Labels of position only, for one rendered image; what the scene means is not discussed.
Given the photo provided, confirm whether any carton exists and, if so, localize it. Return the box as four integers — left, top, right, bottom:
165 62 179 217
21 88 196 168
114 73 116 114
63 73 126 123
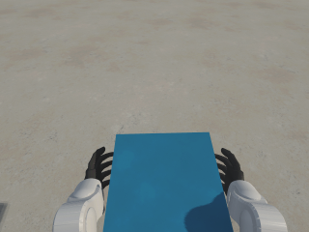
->
102 131 234 232

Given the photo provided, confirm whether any robot left forearm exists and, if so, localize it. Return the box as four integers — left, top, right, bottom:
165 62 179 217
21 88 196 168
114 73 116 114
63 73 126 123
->
52 178 105 232

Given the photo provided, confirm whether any robot right forearm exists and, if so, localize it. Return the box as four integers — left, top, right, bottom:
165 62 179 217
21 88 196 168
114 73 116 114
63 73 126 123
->
226 180 288 232

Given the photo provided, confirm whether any robot right hand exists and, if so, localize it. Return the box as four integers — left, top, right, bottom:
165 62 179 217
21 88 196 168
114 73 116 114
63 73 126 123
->
214 148 244 196

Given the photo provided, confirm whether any robot left hand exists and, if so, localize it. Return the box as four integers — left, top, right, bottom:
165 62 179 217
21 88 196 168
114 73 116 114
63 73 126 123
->
84 146 114 189

